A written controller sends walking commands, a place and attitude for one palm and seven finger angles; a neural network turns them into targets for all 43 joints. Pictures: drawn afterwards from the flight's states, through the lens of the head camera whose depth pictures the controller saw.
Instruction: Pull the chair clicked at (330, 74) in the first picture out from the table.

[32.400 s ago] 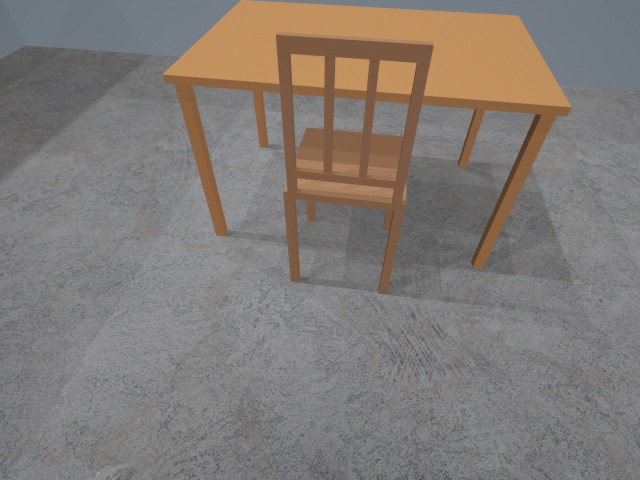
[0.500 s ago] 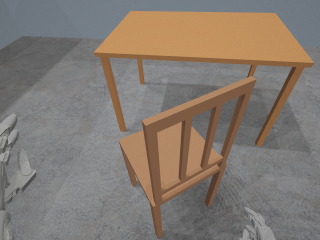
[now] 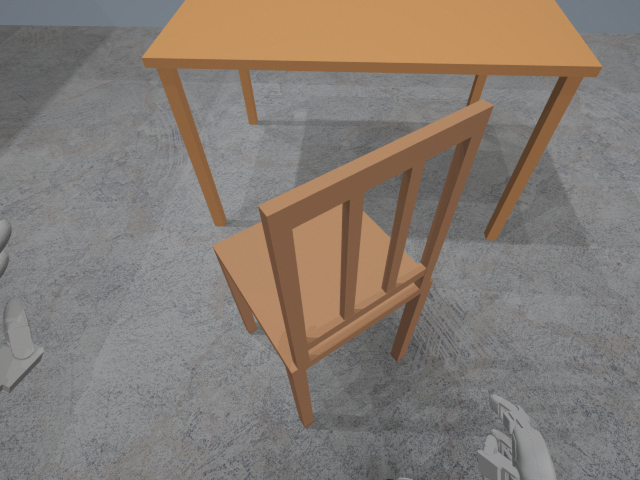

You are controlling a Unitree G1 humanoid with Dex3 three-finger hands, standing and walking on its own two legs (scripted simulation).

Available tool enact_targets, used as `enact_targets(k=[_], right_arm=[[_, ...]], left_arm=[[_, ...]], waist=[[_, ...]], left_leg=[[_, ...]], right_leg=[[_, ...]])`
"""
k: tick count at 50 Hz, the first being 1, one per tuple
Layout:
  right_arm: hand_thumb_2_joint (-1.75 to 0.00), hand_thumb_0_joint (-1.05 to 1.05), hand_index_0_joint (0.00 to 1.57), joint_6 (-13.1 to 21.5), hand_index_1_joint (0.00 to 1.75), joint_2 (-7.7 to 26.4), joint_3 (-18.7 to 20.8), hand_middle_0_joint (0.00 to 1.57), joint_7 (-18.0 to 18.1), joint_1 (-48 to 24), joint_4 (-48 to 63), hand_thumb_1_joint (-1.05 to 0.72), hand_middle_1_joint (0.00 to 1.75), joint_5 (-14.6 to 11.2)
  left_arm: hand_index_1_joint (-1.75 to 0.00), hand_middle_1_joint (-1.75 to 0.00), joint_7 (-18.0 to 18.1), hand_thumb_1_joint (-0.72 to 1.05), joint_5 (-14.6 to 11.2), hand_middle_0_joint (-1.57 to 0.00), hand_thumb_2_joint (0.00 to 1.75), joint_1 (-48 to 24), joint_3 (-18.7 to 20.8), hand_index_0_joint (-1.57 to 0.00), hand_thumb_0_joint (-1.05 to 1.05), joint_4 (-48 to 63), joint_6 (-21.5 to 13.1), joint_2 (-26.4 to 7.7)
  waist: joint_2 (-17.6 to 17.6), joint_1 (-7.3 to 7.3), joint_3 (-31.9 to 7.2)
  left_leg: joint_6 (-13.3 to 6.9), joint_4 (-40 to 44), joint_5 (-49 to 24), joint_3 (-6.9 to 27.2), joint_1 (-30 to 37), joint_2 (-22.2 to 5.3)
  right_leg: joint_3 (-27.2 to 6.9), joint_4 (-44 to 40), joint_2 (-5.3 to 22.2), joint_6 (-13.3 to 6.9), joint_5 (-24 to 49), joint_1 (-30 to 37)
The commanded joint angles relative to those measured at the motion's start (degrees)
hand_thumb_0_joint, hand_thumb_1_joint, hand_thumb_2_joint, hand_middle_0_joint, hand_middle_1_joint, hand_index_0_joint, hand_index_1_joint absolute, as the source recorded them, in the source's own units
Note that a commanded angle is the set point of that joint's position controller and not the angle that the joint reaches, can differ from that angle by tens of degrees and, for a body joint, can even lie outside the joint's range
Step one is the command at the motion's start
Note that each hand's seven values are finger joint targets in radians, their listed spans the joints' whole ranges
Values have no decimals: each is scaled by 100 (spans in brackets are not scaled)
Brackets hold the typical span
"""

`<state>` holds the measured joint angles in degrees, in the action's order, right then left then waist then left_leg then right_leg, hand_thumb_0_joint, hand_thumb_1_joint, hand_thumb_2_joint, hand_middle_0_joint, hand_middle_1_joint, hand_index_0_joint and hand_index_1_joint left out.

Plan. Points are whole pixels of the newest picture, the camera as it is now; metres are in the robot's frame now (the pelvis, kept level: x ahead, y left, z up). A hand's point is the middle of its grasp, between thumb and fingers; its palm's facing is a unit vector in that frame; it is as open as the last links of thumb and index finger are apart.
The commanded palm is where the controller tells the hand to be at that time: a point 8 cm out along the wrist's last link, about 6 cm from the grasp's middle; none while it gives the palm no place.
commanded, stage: step back with the hand held close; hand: left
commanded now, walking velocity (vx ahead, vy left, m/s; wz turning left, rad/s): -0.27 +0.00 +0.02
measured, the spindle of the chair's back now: (349, 265) +0.43 -0.02 -0.04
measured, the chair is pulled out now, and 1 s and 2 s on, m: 0.48 0.48 0.48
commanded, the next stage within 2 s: stop stepping back and stand still in 1.40 s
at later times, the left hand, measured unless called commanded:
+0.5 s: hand (2, 402) +0.16 +0.26 +0.17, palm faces +0.43 -0.73 -0.53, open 7.4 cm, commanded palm +0.09 +0.30 +0.18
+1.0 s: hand out of the picture +0.13 +0.26 +0.18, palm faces +0.50 -0.71 -0.50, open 7.4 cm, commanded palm +0.08 +0.29 +0.18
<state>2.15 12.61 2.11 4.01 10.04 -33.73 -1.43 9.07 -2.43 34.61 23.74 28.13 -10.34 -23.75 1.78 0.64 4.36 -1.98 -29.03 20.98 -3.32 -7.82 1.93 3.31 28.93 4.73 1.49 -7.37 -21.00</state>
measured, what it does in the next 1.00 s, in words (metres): steps on the spot: right foot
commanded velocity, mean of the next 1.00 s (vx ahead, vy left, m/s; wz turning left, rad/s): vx -0.35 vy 0.00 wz -0.01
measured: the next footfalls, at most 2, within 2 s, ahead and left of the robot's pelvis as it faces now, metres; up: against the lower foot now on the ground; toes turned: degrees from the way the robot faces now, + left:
right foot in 1.00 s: -0.07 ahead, -0.14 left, +0.00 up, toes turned -1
left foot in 1.36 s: -0.08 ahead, +0.10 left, +0.00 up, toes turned +1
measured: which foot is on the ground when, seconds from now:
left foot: down 0.00-1.00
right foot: down 0.00-0.84, up 0.86-0.98, down 1.00-1.00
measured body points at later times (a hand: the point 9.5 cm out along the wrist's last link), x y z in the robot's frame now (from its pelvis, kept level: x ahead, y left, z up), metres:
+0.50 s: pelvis -0.04 -0.01 -0.01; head -0.02 +0.00 +0.44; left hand +0.13 +0.29 +0.19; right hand +0.12 -0.26 -0.09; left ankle -0.06 +0.09 -0.73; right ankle +0.07 -0.14 -0.73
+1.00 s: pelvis -0.05 -0.02 +0.00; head -0.03 +0.00 +0.45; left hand +0.10 +0.30 +0.21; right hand +0.12 -0.25 -0.09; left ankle -0.06 +0.09 -0.73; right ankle -0.10 -0.14 -0.72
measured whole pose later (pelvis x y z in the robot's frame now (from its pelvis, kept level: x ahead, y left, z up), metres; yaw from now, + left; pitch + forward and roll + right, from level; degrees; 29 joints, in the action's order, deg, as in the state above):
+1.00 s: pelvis -0.05 -0.02 +0.00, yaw +2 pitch +4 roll -1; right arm 5.3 9.9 2.3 3.2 12.9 -35.9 0.4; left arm 9.4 -2.0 33.5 29.0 32.8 -12.7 -24.3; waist -0.5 -0.3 -2.5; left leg -0.9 -35.2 18.2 0.0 -21.2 -0.8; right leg 0.1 40.2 -1.1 0.5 -18.1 -19.1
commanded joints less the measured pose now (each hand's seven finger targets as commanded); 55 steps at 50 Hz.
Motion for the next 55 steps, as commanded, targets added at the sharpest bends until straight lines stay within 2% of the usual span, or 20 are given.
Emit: enact_targets(k=[1, 5, 9, 14, 18, 21, 24, 26, 30, 34, 36, 39, 42, 43, 45, 47, 50, 52, 54, 55], right_arm=[[-90, 0, 20, 269, 30, 605, 206, 20, 70, -492, 937, -90, 30, 9], [-90, 0, 20, 275, 30, 645, 198, 20, 98, -473, 946, -90, 30, 3], [-90, 0, 20, 294, 30, 665, 153, 20, 89, -320, 975, -90, 30, 46], [-90, 0, 20, 292, 30, 677, 70, 20, 48, -283, 1014, -90, 30, 98], [-90, 0, 20, 327, 30, 732, 79, 20, 35, -271, 1087, -90, 30, 77], [-90, 0, 20, 359, 30, 733, 122, 20, 8, -311, 1123, -90, 30, 47], [-90, 0, 20, 392, 30, 722, 238, 20, -9, -286, 1054, -90, 30, 69], [-90, 0, 20, 409, 30, 712, 259, 20, -18, -373, 1047, -90, 30, 62], [-90, 0, 20, 328, 30, 732, 302, 20, -26, -236, 886, -90, 30, 74], [-90, 0, 20, 236, 30, 667, 271, 20, -84, -196, 852, -90, 30, 126], [-90, 0, 20, 175, 30, 623, 245, 20, -96, -225, 861, -90, 30, 115], [-90, 0, 20, 182, 30, 663, 243, 20, -88, -285, 899, -90, 30, 113], [-90, 0, 20, 328, 30, 750, 256, 20, -9, -470, 985, -90, 30, 129], [-90, 0, 20, 399, 30, 691, 267, 20, 13, -474, 943, -90, 30, 167], [-90, 0, 20, 552, 30, 623, 337, 20, 19, -455, 813, -90, 30, 188], [-90, 0, 20, 651, 30, 591, 381, 20, -16, -295, 650, -90, 30, 199], [-90, 0, 20, 710, 30, 604, 343, 20, -129, -209, 369, -90, 30, 255], [-90, 0, 20, 680, 30, 679, 305, 20, -180, -228, 309, -90, 30, 264], [-90, 0, 20, 512, 30, 605, 251, 20, -153, -334, 521, -90, 30, 204], [-90, 0, 20, 433, 30, 523, 242, 20, -113, -451, 664, -90, 30, 131]], left_arm=[[-30, -30, 213, 90, -32, -20, 90, -120, 821, -20, 0, 1103, -303, -867], [-30, -30, 244, 90, 10, -20, 90, -355, 732, -20, 0, 915, -199, -813], [-30, -30, 247, 90, 79, -20, 90, -734, 583, -20, 0, 864, -153, -812], [-30, -30, 272, 90, 142, -20, 90, -820, 699, -20, 0, 1125, -190, -1031], [-30, -30, 295, 90, 145, -20, 90, -531, 870, -20, 0, 1439, -320, -1094], [-30, -30, 284, 90, 142, -20, 90, -297, 917, -20, 0, 1596, -337, -1010], [-30, -30, 245, 90, 119, -20, 90, -211, 1029, -20, 0, 1441, -331, -1024], [-30, -30, 216, 90, 146, -20, 90, -357, 1005, -20, 0, 1205, -363, -938], [-30, -30, 151, 90, 107, -20, 90, -537, 876, -20, 0, 1118, -348, -905], [-30, -30, 147, 90, 115, -20, 90, -542, 853, -20, 0, 1200, -348, -1014], [-30, -30, 169, 90, 105, -20, 90, -418, 917, -20, 0, 1349, -369, -1116], [-30, -30, 205, 90, 101, -20, 90, -163, 1092, -20, 0, 1640, -473, -1212], [-30, -30, 210, 90, 173, -20, 90, -197, 1203, -20, 0, 1897, -577, -1075], [-30, -30, 205, 90, 150, -20, 90, -350, 1227, -20, 0, 1957, -570, -1085], [-30, -30, 184, 90, 63, -20, 90, -425, 1211, -20, 0, 1850, -538, -1062], [-30, -30, 119, 90, 12, -20, 90, -204, 987, -20, 0, 1469, -552, -797], [-30, -30, 17, 90, 72, -20, 90, -318, 594, -20, 0, 1087, -600, -588], [-30, -30, -34, 90, 112, -20, 90, -637, 499, -20, 0, 1143, -653, -698], [-30, -30, -20, 90, 111, -20, 90, -795, 562, -20, 0, 1368, -637, -962], [-30, -30, 21, 90, 94, -20, 90, -666, 719, -20, 0, 1339, -596, -1150]], waist=[[282, -82, -1094], [233, -107, -690], [-339, -80, -368], [-480, -80, -578], [222, -77, -870], [771, -77, -953], [556, -66, -1075], [573, -50, -683], [-281, 6, -817], [-951, 8, -1037], [-980, -4, -1204], [-328, 5, -1335], [1475, -1, -1184], [1633, 3, -1136], [1192, -31, -1088], [802, -57, -816], [1057, 33, -851], [869, -12, -1212], [-206, -12, -1877], [-1036, -67, -2088]], left_leg=[[50, 652, -2158, 782, -1201, -987], [-92, 794, -775, 811, -1997, -1013], [-106, 434, 710, 655, -2228, -659], [-138, 78, 1014, 667, -1758, -473], [-235, 668, 1167, 897, -2121, -702], [-303, 1013, 431, 1098, -2656, -1037], [-215, 640, -762, 976, -2589, -1043], [-301, 832, 244, 1093, -3338, -1120], [-108, 124, -162, 830, -2622, -796], [-41, -469, 616, 690, -1994, -413], [-45, -603, 674, 680, -1781, -350], [-183, 187, 579, 948, -1740, -605], [-618, 1233, 304, 1698, -3201, -1642], [-669, 1262, -392, 1707, -3211, -1850], [-625, 856, -1980, 1596, -2505, -1936], [-412, 462, -3424, 1350, -1406, -1766], [-234, 107, -5254, 1161, 178, -1636], [-108, -181, -5477, 1019, 544, -1496], [146, -738, -4463, 254, 10, -986], [275, -1105, -2376, -84, -872, -574]], right_leg=[[-494, 522, 247, -218, 1677, 1649], [-607, 558, 192, -185, 927, 1691], [-1162, -203, 369, -265, -393, 1207], [-1389, -1132, 565, -332, -2080, 620], [-1000, -582, 259, -205, -1743, 1141], [-537, 537, -77, -107, -216, 1800], [-620, 863, -43, -128, 1284, 1885], [-781, 1155, -62, -136, 805, 2037], [-1200, 638, 242, -333, 1369, 1399], [-1806, -563, 708, -522, -111, 747], [-1852, -901, 858, -588, -712, 647], [-1351, -514, 436, -379, -987, 635], [-450, 1829, -509, -19, 33, 1661], [-431, 2322, -584, 15, -426, 1525], [-577, 2338, -605, -27, -1269, 874], [-451, 1328, -478, -123, -1399, 243], [-258, -32, -430, -131, -697, -211], [-320, -580, -374, -125, 627, 190], [-753, -478, 209, -140, 4084, 1299], [-1102, -242, 698, -97, 6049, 2069]])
